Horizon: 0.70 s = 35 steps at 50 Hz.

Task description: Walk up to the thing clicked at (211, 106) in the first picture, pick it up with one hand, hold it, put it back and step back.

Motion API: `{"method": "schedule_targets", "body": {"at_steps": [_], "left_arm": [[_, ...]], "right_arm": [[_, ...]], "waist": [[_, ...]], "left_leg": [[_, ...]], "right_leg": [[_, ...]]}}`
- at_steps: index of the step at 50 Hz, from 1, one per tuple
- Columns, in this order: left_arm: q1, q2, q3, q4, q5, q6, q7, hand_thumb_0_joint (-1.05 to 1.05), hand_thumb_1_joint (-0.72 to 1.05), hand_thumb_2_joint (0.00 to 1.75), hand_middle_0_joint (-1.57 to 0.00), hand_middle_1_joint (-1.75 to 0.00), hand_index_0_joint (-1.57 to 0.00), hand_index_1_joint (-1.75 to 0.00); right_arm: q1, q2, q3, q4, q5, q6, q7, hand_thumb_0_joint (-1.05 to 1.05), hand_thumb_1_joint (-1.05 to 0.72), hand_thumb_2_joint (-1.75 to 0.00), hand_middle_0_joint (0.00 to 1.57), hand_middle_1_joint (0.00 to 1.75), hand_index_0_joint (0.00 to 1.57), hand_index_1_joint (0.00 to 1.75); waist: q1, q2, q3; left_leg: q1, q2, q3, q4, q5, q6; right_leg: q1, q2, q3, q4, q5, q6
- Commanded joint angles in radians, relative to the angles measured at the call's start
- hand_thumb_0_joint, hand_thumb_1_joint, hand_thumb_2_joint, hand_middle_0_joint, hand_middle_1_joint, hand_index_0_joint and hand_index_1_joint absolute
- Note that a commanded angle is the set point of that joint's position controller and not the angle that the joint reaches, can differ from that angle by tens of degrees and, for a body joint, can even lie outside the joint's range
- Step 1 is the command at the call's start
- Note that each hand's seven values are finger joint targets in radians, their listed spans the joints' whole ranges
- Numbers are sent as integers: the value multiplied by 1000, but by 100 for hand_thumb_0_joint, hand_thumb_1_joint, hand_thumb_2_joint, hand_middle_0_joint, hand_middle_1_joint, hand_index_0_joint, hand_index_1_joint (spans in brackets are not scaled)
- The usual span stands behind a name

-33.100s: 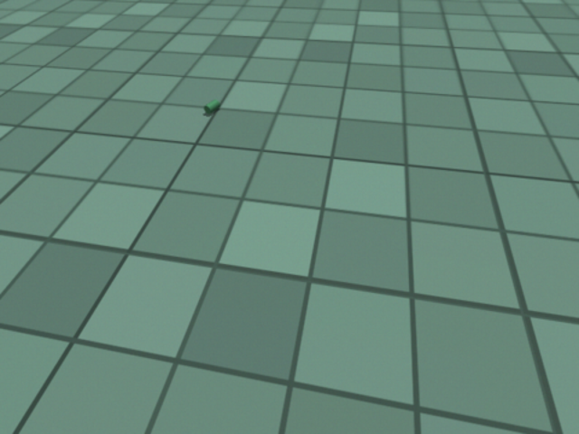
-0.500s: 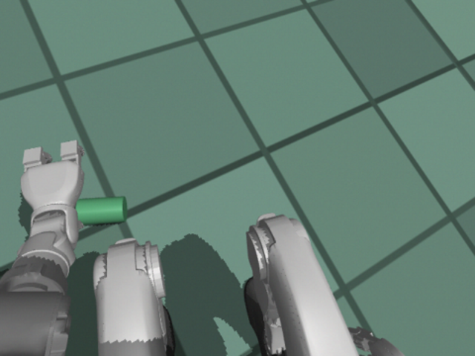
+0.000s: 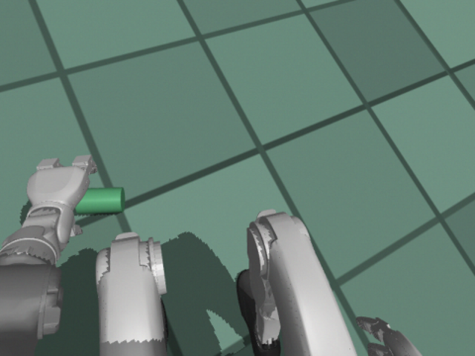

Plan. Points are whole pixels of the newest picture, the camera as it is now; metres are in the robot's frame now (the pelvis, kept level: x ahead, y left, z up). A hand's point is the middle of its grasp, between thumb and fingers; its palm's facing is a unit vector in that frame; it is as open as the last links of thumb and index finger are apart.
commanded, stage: withdraw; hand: left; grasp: from above
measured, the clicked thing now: (101, 200) +0.45 +0.22 -0.31
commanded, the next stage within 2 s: home in 0.08 s
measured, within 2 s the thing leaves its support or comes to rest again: neither
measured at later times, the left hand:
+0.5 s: hand (51, 180) +0.42 +0.23 -0.05, palm faces -0.36 -0.26 -0.90, open 10.8 cm
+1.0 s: hand out of the picture +0.27 +0.21 +0.16, palm faces -0.08 -0.87 -0.48, open 7.5 cm
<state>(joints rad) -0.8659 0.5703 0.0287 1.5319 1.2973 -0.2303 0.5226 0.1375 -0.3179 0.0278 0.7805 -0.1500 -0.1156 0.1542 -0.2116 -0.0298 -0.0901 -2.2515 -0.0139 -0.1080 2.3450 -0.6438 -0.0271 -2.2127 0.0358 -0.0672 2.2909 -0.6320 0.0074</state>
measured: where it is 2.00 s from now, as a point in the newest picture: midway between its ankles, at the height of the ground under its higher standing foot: (210, 346)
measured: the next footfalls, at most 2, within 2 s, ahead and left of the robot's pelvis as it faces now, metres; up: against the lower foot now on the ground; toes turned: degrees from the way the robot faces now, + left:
none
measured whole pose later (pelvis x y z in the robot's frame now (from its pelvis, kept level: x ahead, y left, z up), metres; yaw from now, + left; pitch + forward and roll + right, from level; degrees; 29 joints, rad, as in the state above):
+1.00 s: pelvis +0.04 +0.01 +0.25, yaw +4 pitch +23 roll -3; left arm 0.10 0.29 -0.05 0.24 0.21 0.25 0.13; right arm 0.10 -0.22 0.02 0.57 0.05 -0.10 -0.06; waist -0.04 0.03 -0.21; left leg -1.35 0.00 -0.07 1.54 -0.59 -0.01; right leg -1.31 0.02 -0.03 1.49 -0.58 0.01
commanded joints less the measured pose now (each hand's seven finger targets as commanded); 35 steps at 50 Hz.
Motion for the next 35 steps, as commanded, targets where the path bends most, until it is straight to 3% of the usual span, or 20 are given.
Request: {"method": "schedule_targets", "body": {"at_steps": [1, 4, 6, 7, 8, 9, 10, 11, 12, 15, 17, 19, 22, 27, 28, 31, 33, 35], "left_arm": [[-407, 316, 84, -180, -12, 17, 123, 0, -30, 82, -26, -80, -27, -80], [-426, 238, 38, -240, -48, 52, 111, 0, -27, 78, -29, -77, -30, -76], [-376, 215, 21, -294, -85, 76, 79, 0, -28, 78, -30, -76, -31, -76], [-335, 181, 3, -244, -90, 95, 59, 0, -27, 78, -29, -75, -30, -75], [-334, 165, -17, -312, -100, 107, 39, 0, -28, 79, -27, -78, -28, -77], [-332, 142, -20, -333, -118, 118, 23, 0, -20, 87, -23, -73, -21, -76], [-306, 143, -22, -343, -133, 132, 6, 0, -28, 81, -24, -81, -27, -80], [-289, 154, -12, -354, -140, 147, -7, 0, -20, 89, -23, -73, -21, -73], [-266, 107, -41, -337, -155, 160, -27, 0, -12, 93, -22, -67, -20, -69], [-234, 143, 11, -424, -206, 182, -64, 0, 7, 87, -21, -55, -19, -56], [-105, 87, -3, -403, -241, 209, -98, 0, 20, 83, -20, -48, -19, -49], [-85, 99, 16, -527, -299, 216, -130, 0, 36, 82, -19, -41, -18, -42], [98, 64, 26, -658, -385, 248, -187, 0, 57, 83, -19, -35, -19, -35], [240, -51, -43, -910, -546, 279, -277, 0, 78, 84, -19, -28, -19, -28], [261, -35, -21, -989, -578, 282, -286, 0, 80, 85, -19, -28, -19, -28], [332, -54, -28, -1099, -649, 295, -306, 0, 89, 89, -20, -30, -20, -30], [371, -96, -58, -1187, -698, 303, -313, 0, 89, 89, -20, -30, -20, -30], [465, -89, -35, -1212, -750, 317, -315, 0, 89, 89, -20, -30, -20, -29]], "right_arm": [[153, -199, -64, -6, -28, -21, -6, 0, -90, -90, 20, 30, 20, 30], [158, -205, -84, 7, -36, -32, 10, 0, -90, -90, 20, 30, 20, 30], [165, -210, -103, 14, -21, -24, 16, 0, -90, -90, 20, 30, 20, 30], [186, -217, -110, 20, -22, -23, 22, 0, -90, -90, 20, 30, 20, 30], [198, -214, -114, 25, -9, -14, 24, 0, -90, -90, 20, 30, 20, 30], [216, -216, -124, 26, -3, -10, 26, 0, -89, -89, 20, 30, 20, 30], [219, -218, -131, 24, 11, -3, 27, 0, -90, -90, 20, 30, 20, 30], [237, -220, -130, 21, 21, 5, 24, 0, -89, -90, 20, 30, 20, 30], [238, -206, -127, 15, 31, 13, 27, 0, -89, -90, 20, 30, 20, 30], [257, -196, -127, -7, 59, 33, 17, 0, -89, -90, 20, 30, 20, 30], [235, -181, -123, -39, 77, 45, 16, 0, -89, -90, 20, 30, 20, 30], [209, -170, -126, -76, 94, 55, 6, 0, -90, -90, 20, 30, 20, 30], [159, -153, -130, -134, 124, 68, -10, 0, -90, -90, 20, 30, 20, 30], [92, -110, -135, -194, 155, 73, -63, 0, -90, -90, 20, 30, 20, 30], [85, -115, -136, -202, 159, 70, -75, 0, -90, -90, 20, 30, 20, 30], [47, -108, -128, -224, 170, 61, -106, 0, -90, -90, 20, 30, 20, 30], [35, -101, -123, -234, 178, 47, -126, 0, -90, -90, 20, 30, 20, 30], [15, -98, -116, -238, 182, 33, -146, 0, -90, -90, 20, 30, 20, 30]], "waist": [[4, 323, -672], [-19, 400, -720], [17, 448, -804], [-6, 388, -779], [11, 405, -825], [1, 394, -839], [24, 384, -848], [23, 357, -844], [20, 309, -822], [45, 224, -812], [57, 152, -761], [87, 138, -770], [122, 109, -757], [108, 68, -631], [123, 94, -638], [132, 118, -612], [118, 136, -610], [135, 134, -578]], "left_leg": [[475, -10, 97, -213, 38, 41], [552, -8, 90, -238, 26, 34], [611, -3, 79, -262, 80, 26], [608, 1, 70, -258, 90, 28], [619, -3, 80, -271, 137, 28], [631, -3, 75, -274, 154, 28], [640, 0, 69, -295, 166, 29], [633, -2, 74, -295, 191, 35], [620, -2, 77, -303, 193, 40], [575, -8, 85, -326, 218, 59], [539, -9, 87, -361, 184, 68], [530, -10, 90, -402, 129, 74], [581, -11, 74, -495, 77, 69], [630, -7, 75, -607, -4, 68], [678, -5, 68, -636, -2, 65], [782, 3, 56, -715, -20, 55], [848, 2, 60, -751, 4, 53], [899, 4, 50, -801, -1, 50]], "right_leg": [[290, 20, -35, -236, 24, -57], [243, 14, -77, -220, 49, -57], [257, 14, -86, -209, 111, -65], [257, 12, -98, -207, 134, -60], [301, 16, -91, -221, 178, -62], [318, 12, -91, -220, 204, -61], [322, 13, -91, -230, 211, -61], [355, 14, -83, -250, 236, -57], [378, 20, -81, -272, 241, -57], [474, 20, -60, -332, 269, -48], [519, 20, -50, -378, 234, -44], [570, 20, -33, -426, 182, -42], [637, 16, -21, -493, 133, -41], [714, 18, 11, -633, 57, -35], [726, 13, 13, -650, 62, -37], [748, 10, 17, -699, 47, -40], [775, 7, 20, -741, 71, -40], [804, 3, 20, -770, 65, -38]]}}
